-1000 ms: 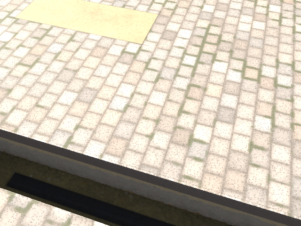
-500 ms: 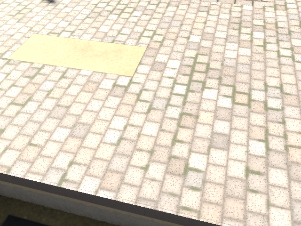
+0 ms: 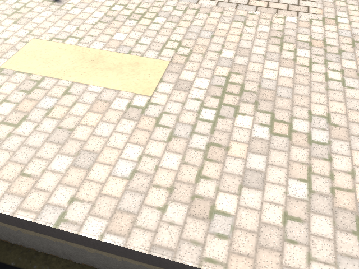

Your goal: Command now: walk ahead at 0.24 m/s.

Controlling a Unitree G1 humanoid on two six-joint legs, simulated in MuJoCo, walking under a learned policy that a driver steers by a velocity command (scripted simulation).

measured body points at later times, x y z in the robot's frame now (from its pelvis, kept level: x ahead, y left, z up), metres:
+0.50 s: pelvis +0.18 +0.04 +0.00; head +0.18 +0.05 +0.45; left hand +0.29 +0.29 -0.14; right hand +0.11 -0.20 -0.14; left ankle +0.07 +0.11 -0.74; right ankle +0.21 -0.09 -0.67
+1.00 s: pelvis +0.52 -0.08 -0.02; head +0.59 -0.09 +0.42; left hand +0.60 +0.17 -0.17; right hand +0.60 -0.35 -0.16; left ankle +0.45 +0.07 -0.68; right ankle +0.65 -0.18 -0.74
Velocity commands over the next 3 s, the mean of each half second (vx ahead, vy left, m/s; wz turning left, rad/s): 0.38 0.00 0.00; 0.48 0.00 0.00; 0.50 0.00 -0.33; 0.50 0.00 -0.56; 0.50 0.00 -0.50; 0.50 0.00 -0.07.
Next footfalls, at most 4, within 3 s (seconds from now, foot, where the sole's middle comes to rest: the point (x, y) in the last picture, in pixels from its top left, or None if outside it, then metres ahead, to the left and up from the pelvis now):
0.80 right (231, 241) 0.69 -0.18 -0.78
1.38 left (170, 197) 0.90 0.06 -0.78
1.86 right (220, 153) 1.16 -0.18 -0.78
2.38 left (225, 106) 1.52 -0.24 -0.78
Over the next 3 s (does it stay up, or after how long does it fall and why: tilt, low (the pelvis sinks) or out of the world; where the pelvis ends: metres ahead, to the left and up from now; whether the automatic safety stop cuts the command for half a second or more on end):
stays up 1.53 -0.44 0.00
